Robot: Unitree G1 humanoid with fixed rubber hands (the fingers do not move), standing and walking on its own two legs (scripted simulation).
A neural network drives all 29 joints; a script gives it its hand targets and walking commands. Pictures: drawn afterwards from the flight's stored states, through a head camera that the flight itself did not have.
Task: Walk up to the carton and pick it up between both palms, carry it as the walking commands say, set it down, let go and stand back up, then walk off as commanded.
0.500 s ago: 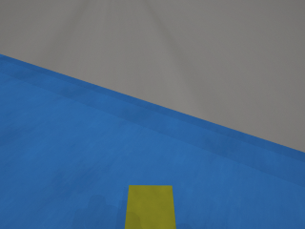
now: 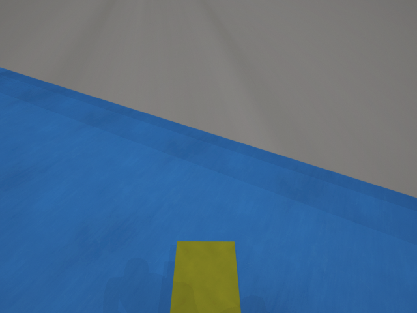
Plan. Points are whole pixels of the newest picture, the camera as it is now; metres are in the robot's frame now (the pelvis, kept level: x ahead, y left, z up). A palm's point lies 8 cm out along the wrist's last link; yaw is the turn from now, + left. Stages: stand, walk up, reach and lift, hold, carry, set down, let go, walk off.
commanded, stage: stand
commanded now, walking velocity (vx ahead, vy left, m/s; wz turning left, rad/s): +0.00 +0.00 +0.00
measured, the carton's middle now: (205, 284) +0.46 +0.01 -0.67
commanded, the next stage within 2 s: walk off in 0.82 s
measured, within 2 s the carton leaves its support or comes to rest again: neither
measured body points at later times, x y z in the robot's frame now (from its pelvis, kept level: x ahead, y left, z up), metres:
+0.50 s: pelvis -0.03 -0.01 +0.00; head -0.07 -0.02 +0.45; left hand -0.07 +0.19 -0.16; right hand -0.09 -0.21 -0.16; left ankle -0.05 +0.10 -0.73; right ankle -0.03 -0.10 -0.73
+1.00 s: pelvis -0.05 -0.01 +0.00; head -0.07 -0.01 +0.45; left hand -0.09 +0.18 -0.16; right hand -0.13 -0.20 -0.16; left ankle -0.05 +0.10 -0.73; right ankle -0.03 -0.10 -0.73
